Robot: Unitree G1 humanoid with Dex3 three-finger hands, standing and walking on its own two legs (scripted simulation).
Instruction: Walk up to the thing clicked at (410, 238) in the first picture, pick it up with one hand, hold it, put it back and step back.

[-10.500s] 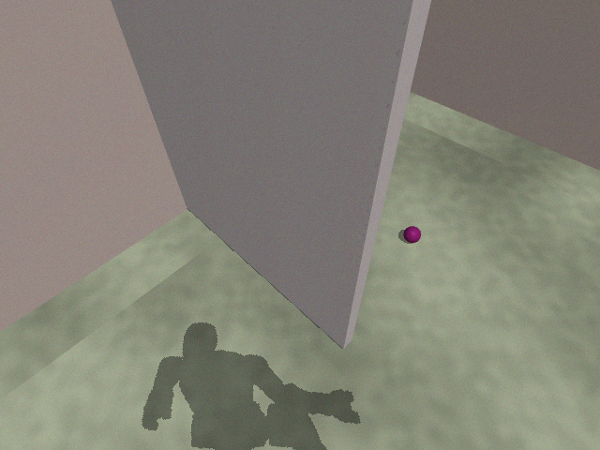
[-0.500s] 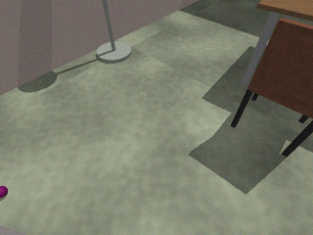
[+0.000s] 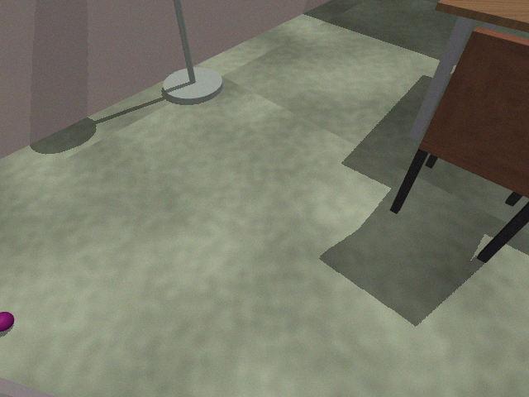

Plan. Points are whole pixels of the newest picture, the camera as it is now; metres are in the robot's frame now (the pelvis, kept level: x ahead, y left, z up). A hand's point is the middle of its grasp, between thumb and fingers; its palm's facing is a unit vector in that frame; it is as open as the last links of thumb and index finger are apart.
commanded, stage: stand
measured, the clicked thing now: (2, 321) +0.50 +1.02 -0.75
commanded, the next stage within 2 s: walk up in 0.80 s
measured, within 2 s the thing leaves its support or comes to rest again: neither
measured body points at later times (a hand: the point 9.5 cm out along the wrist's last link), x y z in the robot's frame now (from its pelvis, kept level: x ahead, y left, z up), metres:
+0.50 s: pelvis +0.00 +0.00 +0.00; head +0.02 +0.00 +0.45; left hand +0.07 +0.30 -0.13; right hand +0.08 -0.30 -0.13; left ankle +0.02 +0.14 -0.75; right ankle -0.02 -0.13 -0.75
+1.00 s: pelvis +0.04 +0.02 -0.01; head +0.04 +0.03 +0.44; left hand +0.06 +0.35 -0.13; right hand +0.12 -0.30 -0.12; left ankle +0.07 +0.15 -0.72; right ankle -0.02 -0.13 -0.75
